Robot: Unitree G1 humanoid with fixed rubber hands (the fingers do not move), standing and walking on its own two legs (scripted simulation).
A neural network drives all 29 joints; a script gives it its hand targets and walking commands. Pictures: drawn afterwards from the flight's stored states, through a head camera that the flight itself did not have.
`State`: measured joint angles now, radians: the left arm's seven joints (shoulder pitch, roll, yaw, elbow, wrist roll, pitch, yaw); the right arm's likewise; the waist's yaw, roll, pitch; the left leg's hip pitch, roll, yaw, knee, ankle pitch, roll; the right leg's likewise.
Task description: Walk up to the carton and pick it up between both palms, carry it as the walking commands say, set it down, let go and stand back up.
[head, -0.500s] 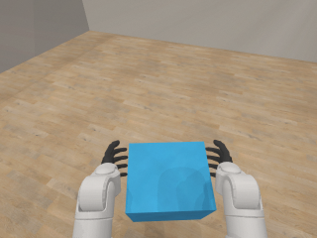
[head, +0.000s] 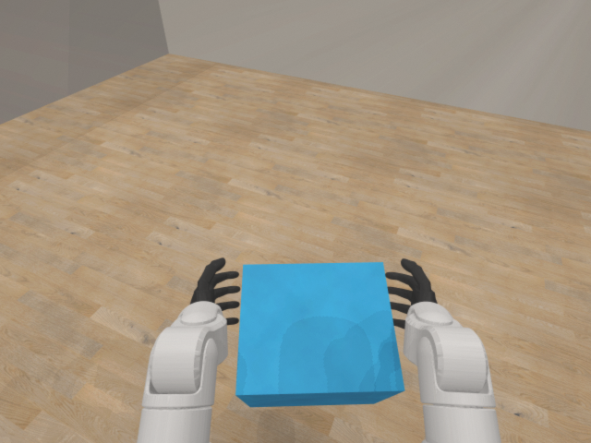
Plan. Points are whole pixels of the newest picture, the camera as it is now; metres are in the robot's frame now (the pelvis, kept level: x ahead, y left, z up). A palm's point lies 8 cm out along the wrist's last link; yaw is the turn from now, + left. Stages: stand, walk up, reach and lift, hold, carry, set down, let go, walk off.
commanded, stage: carry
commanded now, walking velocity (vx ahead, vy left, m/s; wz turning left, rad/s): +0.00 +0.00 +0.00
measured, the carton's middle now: (312, 338) +0.29 -0.01 +0.00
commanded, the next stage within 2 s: none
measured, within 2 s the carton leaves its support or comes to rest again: neither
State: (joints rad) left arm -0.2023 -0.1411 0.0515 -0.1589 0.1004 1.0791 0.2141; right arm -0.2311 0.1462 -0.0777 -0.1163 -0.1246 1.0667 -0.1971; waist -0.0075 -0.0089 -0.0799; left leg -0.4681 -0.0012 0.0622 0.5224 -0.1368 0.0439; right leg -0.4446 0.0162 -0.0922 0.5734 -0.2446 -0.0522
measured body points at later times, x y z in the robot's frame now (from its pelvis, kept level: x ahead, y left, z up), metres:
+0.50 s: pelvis -0.12 +0.03 +0.00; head -0.15 +0.04 +0.44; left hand +0.17 +0.15 +0.02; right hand +0.16 -0.13 +0.03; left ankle -0.06 +0.09 -0.73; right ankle -0.06 -0.09 -0.69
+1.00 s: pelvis -0.19 +0.02 +0.00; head -0.22 +0.03 +0.45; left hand +0.11 +0.15 +0.07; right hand +0.10 -0.13 +0.07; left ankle -0.06 +0.09 -0.72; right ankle -0.12 -0.09 -0.72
